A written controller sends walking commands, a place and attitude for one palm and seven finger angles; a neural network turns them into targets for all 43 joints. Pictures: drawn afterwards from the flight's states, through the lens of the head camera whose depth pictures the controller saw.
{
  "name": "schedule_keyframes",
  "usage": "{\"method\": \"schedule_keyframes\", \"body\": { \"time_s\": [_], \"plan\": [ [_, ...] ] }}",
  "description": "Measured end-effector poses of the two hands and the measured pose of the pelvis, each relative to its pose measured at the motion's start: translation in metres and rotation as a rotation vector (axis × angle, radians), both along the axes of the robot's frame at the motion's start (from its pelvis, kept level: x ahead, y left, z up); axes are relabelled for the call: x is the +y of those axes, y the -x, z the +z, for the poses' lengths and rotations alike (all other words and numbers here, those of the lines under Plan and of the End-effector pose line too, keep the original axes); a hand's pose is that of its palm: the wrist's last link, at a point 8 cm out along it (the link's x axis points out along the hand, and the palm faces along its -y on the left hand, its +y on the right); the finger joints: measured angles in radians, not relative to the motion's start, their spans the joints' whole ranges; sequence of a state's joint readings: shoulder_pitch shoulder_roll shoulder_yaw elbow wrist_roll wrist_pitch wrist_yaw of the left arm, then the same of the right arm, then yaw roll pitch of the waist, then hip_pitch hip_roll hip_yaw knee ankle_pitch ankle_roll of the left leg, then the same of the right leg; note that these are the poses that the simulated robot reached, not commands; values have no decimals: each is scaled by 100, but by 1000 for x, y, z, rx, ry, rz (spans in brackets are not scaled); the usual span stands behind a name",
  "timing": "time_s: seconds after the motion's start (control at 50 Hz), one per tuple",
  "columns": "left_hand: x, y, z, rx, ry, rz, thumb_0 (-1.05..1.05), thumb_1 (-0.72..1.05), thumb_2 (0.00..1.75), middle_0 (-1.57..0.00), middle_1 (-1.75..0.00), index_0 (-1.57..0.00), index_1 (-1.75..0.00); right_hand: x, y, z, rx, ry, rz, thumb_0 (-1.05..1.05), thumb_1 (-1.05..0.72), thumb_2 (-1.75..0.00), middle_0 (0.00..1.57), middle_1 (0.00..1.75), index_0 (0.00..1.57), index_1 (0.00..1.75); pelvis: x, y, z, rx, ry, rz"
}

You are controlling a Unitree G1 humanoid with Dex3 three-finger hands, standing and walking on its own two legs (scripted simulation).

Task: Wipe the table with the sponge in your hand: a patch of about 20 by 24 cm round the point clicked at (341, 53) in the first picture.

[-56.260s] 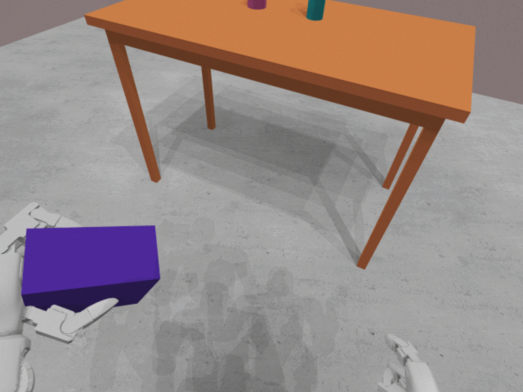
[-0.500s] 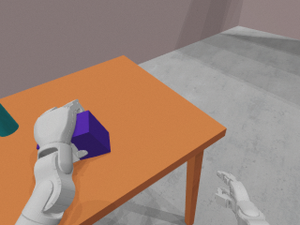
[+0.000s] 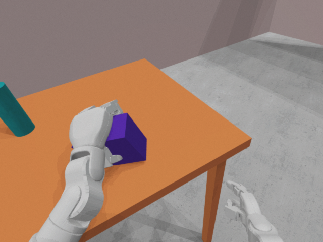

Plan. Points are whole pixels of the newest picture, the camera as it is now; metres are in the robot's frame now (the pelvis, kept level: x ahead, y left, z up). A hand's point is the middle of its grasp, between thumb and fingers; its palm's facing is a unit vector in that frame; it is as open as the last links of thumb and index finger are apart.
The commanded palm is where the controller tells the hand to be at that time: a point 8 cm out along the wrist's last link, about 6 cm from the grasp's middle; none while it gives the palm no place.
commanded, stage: slide across to the third lane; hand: left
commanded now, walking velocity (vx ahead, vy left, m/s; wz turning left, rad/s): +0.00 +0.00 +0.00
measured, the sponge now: (117, 146) +0.30 +0.16 +0.13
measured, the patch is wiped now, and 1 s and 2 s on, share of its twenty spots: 0.70 0.75 0.80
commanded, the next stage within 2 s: wipe forward along the third lane in 0.30 s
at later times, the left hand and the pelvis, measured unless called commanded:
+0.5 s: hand (136, 127) +0.31 +0.11 +0.18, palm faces +0.24 -0.33 -0.91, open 10.4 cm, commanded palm +0.27 +0.13 +0.23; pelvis +0.00 -0.02 +0.00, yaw -2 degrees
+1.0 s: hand (133, 117) +0.36 +0.13 +0.17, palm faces +0.18 -0.16 -0.97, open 10.4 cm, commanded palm +0.32 +0.15 +0.21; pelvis +0.00 -0.03 +0.00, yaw -2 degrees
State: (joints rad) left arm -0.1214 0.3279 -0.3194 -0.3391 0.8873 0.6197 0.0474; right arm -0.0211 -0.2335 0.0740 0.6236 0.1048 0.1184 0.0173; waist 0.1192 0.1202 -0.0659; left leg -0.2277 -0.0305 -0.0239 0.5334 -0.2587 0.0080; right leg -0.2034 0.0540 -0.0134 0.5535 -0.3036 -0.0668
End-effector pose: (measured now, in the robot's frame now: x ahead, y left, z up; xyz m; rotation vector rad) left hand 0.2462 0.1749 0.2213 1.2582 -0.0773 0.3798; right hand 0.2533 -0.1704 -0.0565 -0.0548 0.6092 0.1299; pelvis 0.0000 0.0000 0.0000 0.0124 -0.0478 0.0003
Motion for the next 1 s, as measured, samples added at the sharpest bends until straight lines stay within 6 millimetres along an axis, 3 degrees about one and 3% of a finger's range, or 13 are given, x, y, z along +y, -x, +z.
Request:
{"method": "schedule_keyframes", "body": {
  "time_s": [0.16,0.44,0.78,1.0],
  "plan": [
    [-17,-12,4,9,17,-47,-3,-54,104,-62,-135,-73,-126,-5,3,3,-2,-9,-4,1,-91,-90,20,30,19,30,-4,2,1,-4,-4,-7],
    [-52,-26,8,25,39,-145,-2,-54,104,-63,-135,-74,-126,-36,16,-2,32,8,-62,1,-91,-90,20,30,19,30,-15,3,2,-8,-10,-24],
    [-46,-61,3,115,-17,-18,-3,-55,104,-64,-134,-75,-125,-74,36,-15,92,49,-153,1,-91,-90,20,30,19,30,-30,4,2,12,-13,-33],
    [-44,-82,1,165,-82,56,-3,-54,104,-64,-134,-75,-125,-85,37,-20,116,61,-170,1,-91,-90,20,30,19,30,-35,0,2,24,-16,-32]
  ]
}}
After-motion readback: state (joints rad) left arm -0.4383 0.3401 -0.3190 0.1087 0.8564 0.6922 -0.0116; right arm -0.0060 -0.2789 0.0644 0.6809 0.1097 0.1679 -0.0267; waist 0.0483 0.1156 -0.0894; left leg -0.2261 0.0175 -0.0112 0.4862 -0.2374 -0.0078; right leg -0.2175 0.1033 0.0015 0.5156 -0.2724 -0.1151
